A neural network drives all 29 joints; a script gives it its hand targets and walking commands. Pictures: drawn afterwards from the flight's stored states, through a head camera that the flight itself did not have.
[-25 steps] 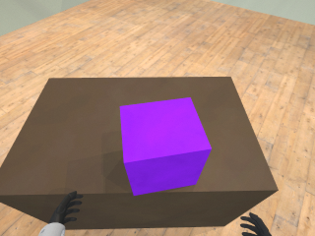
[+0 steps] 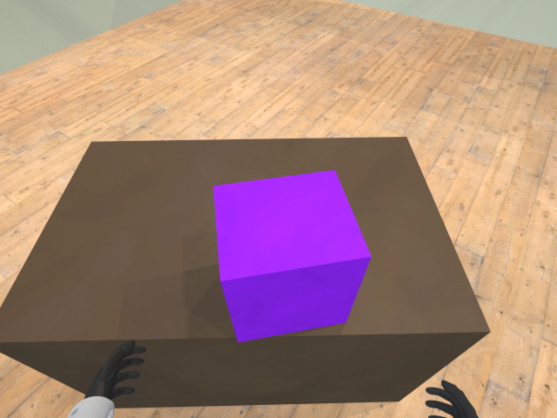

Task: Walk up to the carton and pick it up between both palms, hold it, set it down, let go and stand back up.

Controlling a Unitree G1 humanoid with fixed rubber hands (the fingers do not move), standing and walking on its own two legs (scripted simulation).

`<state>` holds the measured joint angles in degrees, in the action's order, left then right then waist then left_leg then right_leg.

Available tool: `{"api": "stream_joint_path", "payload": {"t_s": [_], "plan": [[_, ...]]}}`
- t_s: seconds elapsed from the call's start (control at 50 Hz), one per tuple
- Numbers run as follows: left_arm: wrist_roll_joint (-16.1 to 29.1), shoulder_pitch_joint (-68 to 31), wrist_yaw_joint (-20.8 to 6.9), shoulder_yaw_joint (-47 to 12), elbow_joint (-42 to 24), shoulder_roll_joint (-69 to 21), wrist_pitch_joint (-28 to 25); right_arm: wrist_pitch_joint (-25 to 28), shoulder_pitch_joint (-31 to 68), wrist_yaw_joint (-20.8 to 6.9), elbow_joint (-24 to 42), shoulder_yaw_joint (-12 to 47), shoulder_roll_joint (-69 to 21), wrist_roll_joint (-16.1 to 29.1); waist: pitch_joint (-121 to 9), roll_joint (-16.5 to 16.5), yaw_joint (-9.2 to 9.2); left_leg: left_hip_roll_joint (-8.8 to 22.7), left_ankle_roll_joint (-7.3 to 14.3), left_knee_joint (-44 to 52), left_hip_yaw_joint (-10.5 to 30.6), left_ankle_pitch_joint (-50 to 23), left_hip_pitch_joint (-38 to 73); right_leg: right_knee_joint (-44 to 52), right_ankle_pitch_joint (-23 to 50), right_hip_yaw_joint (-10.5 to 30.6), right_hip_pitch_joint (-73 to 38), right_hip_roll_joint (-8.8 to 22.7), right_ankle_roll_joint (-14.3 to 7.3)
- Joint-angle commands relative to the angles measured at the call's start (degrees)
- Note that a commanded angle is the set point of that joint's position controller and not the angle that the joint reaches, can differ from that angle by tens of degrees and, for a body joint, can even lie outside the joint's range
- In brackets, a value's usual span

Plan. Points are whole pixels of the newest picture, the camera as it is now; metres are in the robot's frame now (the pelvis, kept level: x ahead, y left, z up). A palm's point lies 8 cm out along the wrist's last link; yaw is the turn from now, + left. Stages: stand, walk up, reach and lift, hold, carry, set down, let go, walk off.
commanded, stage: stand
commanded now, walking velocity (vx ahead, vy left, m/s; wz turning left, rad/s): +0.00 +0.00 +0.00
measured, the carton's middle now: (284, 259) +0.37 +0.03 -0.03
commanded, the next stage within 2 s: none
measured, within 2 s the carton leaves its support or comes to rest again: neither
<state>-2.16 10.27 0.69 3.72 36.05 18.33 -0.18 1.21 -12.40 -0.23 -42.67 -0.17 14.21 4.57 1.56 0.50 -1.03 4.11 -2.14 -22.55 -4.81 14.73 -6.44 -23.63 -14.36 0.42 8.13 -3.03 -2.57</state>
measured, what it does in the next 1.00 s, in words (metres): stands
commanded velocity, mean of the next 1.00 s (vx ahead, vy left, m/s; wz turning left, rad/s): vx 0.00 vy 0.00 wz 0.00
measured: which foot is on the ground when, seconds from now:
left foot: down 0.00-1.00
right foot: down 0.00-1.00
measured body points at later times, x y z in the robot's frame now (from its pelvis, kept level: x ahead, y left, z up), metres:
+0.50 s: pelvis -0.02 +0.00 +0.00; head -0.02 +0.00 +0.45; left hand +0.14 +0.29 -0.08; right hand +0.10 -0.25 -0.12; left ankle -0.03 +0.14 -0.74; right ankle -0.02 -0.09 -0.74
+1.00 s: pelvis -0.03 +0.00 +0.00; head -0.04 +0.00 +0.45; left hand +0.11 +0.29 -0.08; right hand +0.08 -0.26 -0.13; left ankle -0.03 +0.14 -0.74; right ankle -0.02 -0.09 -0.74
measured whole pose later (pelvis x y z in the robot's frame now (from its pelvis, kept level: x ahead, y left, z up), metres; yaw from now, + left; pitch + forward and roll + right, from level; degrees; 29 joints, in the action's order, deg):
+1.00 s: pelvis -0.03 +0.00 +0.00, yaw +0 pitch -3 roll +0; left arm -2.2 10.3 0.7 3.7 42.0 18.3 -0.8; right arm 1.2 -12.4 -0.2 -49.9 -0.2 14.5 4.6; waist 1.6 -0.3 -1.0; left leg 4.1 -2.1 -22.5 -4.8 12.6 -6.4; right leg -23.4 -12.0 0.4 8.0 -3.0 -2.6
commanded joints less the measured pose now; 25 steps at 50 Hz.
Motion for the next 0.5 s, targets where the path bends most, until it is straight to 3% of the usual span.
{"api": "stream_joint_path", "payload": {"t_s": [0.0, 0.06, 0.08, 0.12, 0.14, 0.16, 0.22, 0.3, 0.34, 0.36, 0.38, 0.42, 0.44, 0.48], "plan": [[1.2, -0.1, -0.7, 1.8, 3.1, 11.9, -3.2, 0.5, 2.8, 0.7, 3.1, -4.7, 14.6, -7.3, -4.4, -2.8, 0.49, 4.3, 4.6, 0.4, 4.0, -14.6, 2.3, 3.0, 21.1, 4.9, -0.5, 9.4, 0.6], [0.7, -1.3, -0.8, 1.6, 3.4, 11.8, -3.3, 0.7, 1.7, 1.0, 2.6, -4.7, 15.1, -7.2, -3.7, -1.4, 1.49, 4.0, 4.8, 1.1, 3.9, -12.9, 1.9, 3.4, 19.6, 4.9, -0.1, 9.3, 0.3], [0.9, -0.1, -0.9, 1.7, 3.5, 12.3, -3.5, 0.6, 3.2, 1.0, 2.4, -4.6, 14.6, -7.6, -4.0, -3.6, 0.32, 4.0, 4.8, 0.8, 4.1, -13.3, 2.4, 4.0, 19.6, 4.8, -0.6, 9.5, 0.8], [1.0, -1.4, -0.7, 1.8, 3.8, 11.9, -3.4, 0.7, 2.8, 1.1, 1.9, -4.8, 15.4, -7.7, -4.0, -4.5, 0.93, 3.9, 4.6, 0.6, 4.2, -13.9, 2.2, 4.0, 20.7, 5.6, -1.1, 9.7, 0.5], [1.0, 0.0, -0.8, 1.7, 3.9, 11.8, -3.4, 0.7, 2.9, 1.0, 1.8, -4.5, 14.7, -7.5, -4.1, -1.1, 0.5, 4.1, 4.5, 1.1, 4.7, -14.2, 1.9, 3.7, 20.5, 4.1, -1.1, 9.6, 0.5], [1.0, -0.5, -0.7, 1.8, 4.1, 12.6, -3.5, 0.6, 3.2, 0.6, 2.1, -4.6, 14.9, -7.2, -3.5, -3.5, 0.56, 3.8, 4.4, 1.1, 4.5, -12.8, 1.8, 4.0, 18.9, 5.2, -0.2, 9.7, 0.8], [1.0, -0.6, -0.9, 1.9, 4.6, 12.7, -3.5, 0.7, 2.4, 0.7, 1.3, -4.6, 14.7, -7.3, -5.1, -1.1, 1.02, 3.7, 4.5, 0.9, 4.3, -12.8, 2.3, 3.7, 20.0, 4.8, -1.2, 9.7, 0.7], [1.4, 0.1, -0.8, 1.5, 5.6, 12.1, -3.4, 0.7, 2.9, 0.8, 0.1, -4.8, 15.5, -7.5, -4.7, -3.7, 0.98, 3.5, 4.3, 0.7, 4.0, -13.3, 2.7, 4.8, 21.3, 6.2, -1.2, 10.3, 0.8], [1.4, -0.9, -0.7, 1.6, 5.0, 12.3, -3.7, 0.6, 3.4, 0.4, 0.3, -4.3, 13.9, -7.3, -4.1, -1.4, 0.71, 3.9, 4.5, 1.4, 4.5, -11.8, 1.6, 4.3, 18.9, 5.7, -0.5, 10.2, 0.7], [1.4, 0.1, -0.7, 1.8, 5.3, 12.7, -3.8, 0.7, 2.5, 0.5, 0.2, -4.4, 14.2, -7.0, -3.7, -2.8, 1.07, 3.7, 4.4, 1.1, 3.9, -11.7, 2.4, 4.8, 19.0, 5.9, 0.0, 10.2, 0.7], [1.0, -0.2, -0.9, 1.7, 5.6, 12.3, -3.9, 0.6, 3.6, 0.6, -0.4, -4.8, 15.1, -7.0, -4.4, -2.3, 0.25, 3.7, 4.4, 0.7, 4.4, -12.1, 2.4, 5.5, 19.8, 5.9, -0.9, 10.5, 1.6], [1.2, -0.1, -0.6, 1.6, 5.9, 12.8, -3.9, 0.5, 3.4, 0.6, -0.5, -4.3, 14.1, -7.0, -3.6, -2.3, 0.27, 4.2, 4.8, 1.3, 4.8, -11.3, 0.8, 5.2, 18.8, 5.6, -1.7, 10.3, 1.2], [1.3, 0.2, -0.7, 1.6, 6.5, 12.2, -3.8, 0.8, 2.9, 0.6, -0.6, -4.5, 14.6, -7.1, -5.4, -1.8, 1.24, 3.8, 4.8, 0.9, 4.4, -12.0, 2.9, 4.8, 20.3, 6.1, -1.4, 10.5, 0.6], [1.0, -0.8, -0.5, 1.3, 6.2, 12.2, -3.5, 0.6, 3.2, 0.8, -1.0, -4.5, 15.3, -7.3, -3.4, -3.1, 0.92, 3.7, 4.3, 1.4, 4.4, -11.0, 2.0, 5.3, 18.0, 5.3, 0.4, 10.3, 1.3]]}}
